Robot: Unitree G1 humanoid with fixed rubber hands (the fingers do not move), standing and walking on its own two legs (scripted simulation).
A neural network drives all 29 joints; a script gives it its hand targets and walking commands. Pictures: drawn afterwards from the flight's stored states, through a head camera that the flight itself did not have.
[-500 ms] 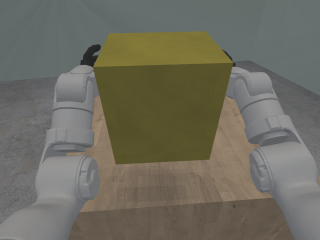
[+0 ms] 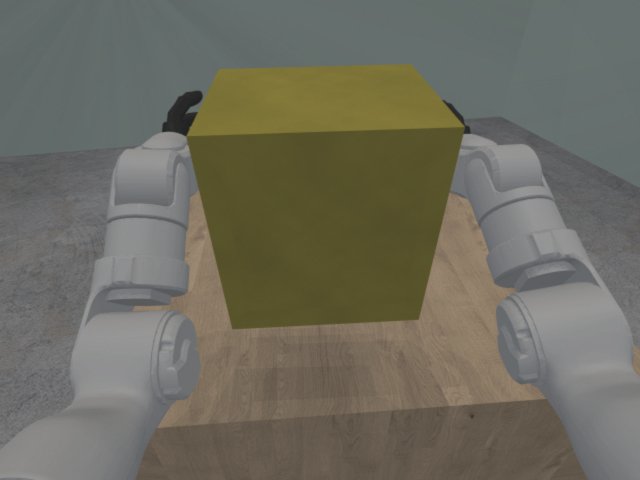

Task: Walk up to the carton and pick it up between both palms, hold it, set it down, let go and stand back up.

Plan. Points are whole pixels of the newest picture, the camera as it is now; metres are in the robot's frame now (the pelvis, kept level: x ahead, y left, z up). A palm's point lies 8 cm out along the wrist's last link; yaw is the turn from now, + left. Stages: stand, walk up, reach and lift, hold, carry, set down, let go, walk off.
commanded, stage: hold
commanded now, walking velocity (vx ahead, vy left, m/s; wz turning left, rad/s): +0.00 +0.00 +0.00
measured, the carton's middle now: (321, 197) +0.36 +0.00 +0.25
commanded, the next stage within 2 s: none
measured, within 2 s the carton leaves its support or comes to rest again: neither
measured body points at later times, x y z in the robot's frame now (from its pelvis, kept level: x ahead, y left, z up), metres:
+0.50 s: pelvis -0.01 +0.00 +0.00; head -0.10 +0.00 +0.44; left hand +0.38 +0.15 +0.30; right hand +0.38 -0.17 +0.29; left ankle -0.01 +0.11 -0.75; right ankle +0.05 -0.13 -0.75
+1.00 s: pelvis +0.00 +0.00 +0.00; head -0.08 +0.01 +0.44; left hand +0.40 +0.16 +0.30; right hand +0.40 -0.16 +0.29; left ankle -0.01 +0.11 -0.75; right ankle +0.05 -0.13 -0.75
